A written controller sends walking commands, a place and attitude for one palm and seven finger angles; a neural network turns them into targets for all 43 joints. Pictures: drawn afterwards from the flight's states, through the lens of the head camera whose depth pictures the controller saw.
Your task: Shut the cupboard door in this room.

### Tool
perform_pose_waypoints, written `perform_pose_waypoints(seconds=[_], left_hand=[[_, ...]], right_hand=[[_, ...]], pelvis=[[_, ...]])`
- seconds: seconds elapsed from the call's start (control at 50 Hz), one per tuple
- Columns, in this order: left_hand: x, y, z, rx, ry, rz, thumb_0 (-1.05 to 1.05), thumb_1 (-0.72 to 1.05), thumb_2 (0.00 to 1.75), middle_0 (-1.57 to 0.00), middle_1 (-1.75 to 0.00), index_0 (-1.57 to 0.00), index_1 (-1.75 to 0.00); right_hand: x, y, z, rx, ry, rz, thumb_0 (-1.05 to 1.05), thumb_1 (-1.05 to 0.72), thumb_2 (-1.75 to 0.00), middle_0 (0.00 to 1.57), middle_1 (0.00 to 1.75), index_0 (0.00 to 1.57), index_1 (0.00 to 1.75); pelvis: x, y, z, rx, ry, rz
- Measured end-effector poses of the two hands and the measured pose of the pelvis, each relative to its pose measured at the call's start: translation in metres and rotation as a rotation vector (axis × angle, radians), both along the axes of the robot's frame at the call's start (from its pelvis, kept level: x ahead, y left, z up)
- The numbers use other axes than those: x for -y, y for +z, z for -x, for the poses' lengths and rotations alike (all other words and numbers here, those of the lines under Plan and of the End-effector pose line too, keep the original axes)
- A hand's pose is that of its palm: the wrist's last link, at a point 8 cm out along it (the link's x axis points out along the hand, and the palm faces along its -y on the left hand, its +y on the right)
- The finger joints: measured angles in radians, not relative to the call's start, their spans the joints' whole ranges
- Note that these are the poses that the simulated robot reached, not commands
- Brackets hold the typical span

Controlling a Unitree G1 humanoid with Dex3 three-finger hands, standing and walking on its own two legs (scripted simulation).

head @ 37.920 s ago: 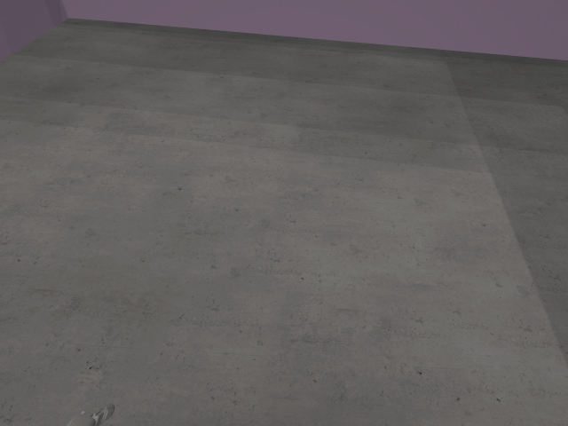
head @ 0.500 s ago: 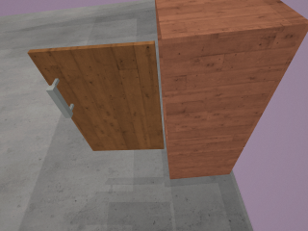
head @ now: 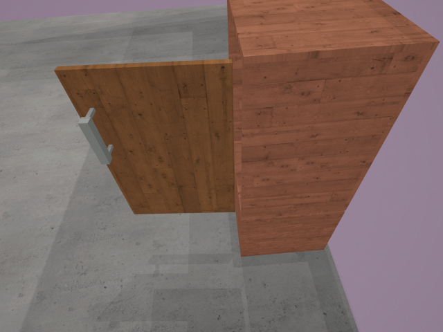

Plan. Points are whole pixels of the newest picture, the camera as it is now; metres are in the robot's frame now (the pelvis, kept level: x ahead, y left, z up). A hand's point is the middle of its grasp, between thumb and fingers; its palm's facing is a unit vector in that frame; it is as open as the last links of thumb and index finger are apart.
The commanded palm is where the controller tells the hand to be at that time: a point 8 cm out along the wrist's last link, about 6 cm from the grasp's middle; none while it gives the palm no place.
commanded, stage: come to a stop and stand still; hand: left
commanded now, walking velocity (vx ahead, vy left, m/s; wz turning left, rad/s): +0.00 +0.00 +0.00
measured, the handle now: (99, 136) +0.55 +0.35 +0.03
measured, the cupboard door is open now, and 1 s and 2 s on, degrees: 86 86 86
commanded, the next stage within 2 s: look again from close up in 0.12 s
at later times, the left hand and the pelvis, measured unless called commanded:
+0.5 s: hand out of the picture +0.00 +0.17 -0.17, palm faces +0.06 -0.98 -0.20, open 7.3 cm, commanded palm none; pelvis +0.01 +0.01 +0.00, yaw +0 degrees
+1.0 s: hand out of the picture +0.02 +0.18 -0.17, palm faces +0.08 -0.97 -0.22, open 7.3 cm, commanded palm none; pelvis +0.02 +0.00 +0.00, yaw +1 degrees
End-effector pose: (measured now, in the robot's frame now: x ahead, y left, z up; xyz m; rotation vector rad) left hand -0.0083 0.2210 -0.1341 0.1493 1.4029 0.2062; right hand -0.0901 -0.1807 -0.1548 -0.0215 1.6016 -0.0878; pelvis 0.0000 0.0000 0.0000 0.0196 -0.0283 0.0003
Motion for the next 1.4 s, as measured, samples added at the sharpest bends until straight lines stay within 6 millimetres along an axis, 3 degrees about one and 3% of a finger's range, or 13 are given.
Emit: perform_pose_waypoints(seconds=[0.12, 0.3, 0.54, 1.0, 1.14, 1.28, 1.34, 1.4], left_hand=[[-0.001, -0.002, 0.005, -0.015, 0.006, 0.013, 0.01, 0.92, 0.90, -0.20, -0.30, -0.20, -0.29], [0.003, -0.004, 0.009, -0.036, 0.012, 0.033, 0.01, 0.92, 0.90, -0.20, -0.30, -0.20, -0.29], [0.004, -0.004, -0.001, -0.037, 0.009, 0.027, 0.01, 0.92, 0.90, -0.20, -0.30, -0.20, -0.29], [-0.003, -0.004, -0.024, 0.028, 0.016, 0.000, 0.01, 0.92, 0.90, -0.20, -0.30, -0.21, -0.29], [-0.020, -0.014, -0.023, -0.004, 0.043, 0.030, 0.00, 0.91, 0.90, -0.21, -0.30, -0.21, -0.29], [-0.034, -0.012, -0.058, 0.037, 0.024, -0.002, 0.01, 0.92, 0.90, -0.20, -0.30, -0.21, -0.29], [-0.039, -0.007, -0.065, 0.090, 0.056, -0.020, 0.01, 0.92, 0.90, -0.20, -0.30, -0.21, -0.29], [-0.045, -0.001, -0.060, 0.082, 0.083, -0.024, 0.00, 0.91, 0.90, -0.20, -0.30, -0.21, -0.29]], right_hand=[[-0.003, 0.000, -0.013, 0.032, 0.006, 0.010, 0.00, -0.91, -0.90, 0.20, 0.30, 0.20, 0.30], [-0.001, -0.003, -0.050, 0.109, 0.024, 0.026, 0.00, -0.91, -0.90, 0.20, 0.30, 0.20, 0.30], [0.010, -0.004, -0.082, 0.161, 0.038, 0.047, 0.00, -0.91, -0.90, 0.20, 0.30, 0.20, 0.30], [0.027, -0.005, -0.070, 0.093, 0.060, 0.062, 0.00, -0.91, -0.90, 0.20, 0.30, 0.20, 0.30], [0.015, 0.004, -0.066, 0.072, 0.056, 0.096, 0.00, -0.91, -0.90, 0.19, 0.30, 0.20, 0.30], [-0.005, -0.003, -0.061, 0.016, 0.043, 0.057, 0.00, -0.91, -0.90, 0.19, 0.30, 0.20, 0.30], [-0.010, -0.007, -0.076, 0.000, 0.078, 0.037, 0.00, -0.91, -0.90, 0.20, 0.30, 0.20, 0.30], [-0.012, -0.006, -0.110, 0.048, 0.105, 0.039, 0.00, -0.91, -0.90, 0.20, 0.30, 0.20, 0.30]], pelvis=[[-0.006, 0.000, -0.001, 0.000, -0.002, -0.001], [-0.009, 0.000, -0.006, -0.002, -0.004, -0.001], [-0.006, 0.000, -0.014, -0.004, -0.005, 0.000], [0.000, -0.003, -0.019, -0.009, 0.011, 0.014], [-0.018, -0.006, -0.027, -0.025, 0.007, 0.006], [-0.025, -0.011, -0.047, -0.032, 0.016, -0.012], [-0.030, -0.011, -0.052, -0.022, 0.053, 0.000], [-0.039, -0.005, -0.056, -0.021, 0.059, -0.005]])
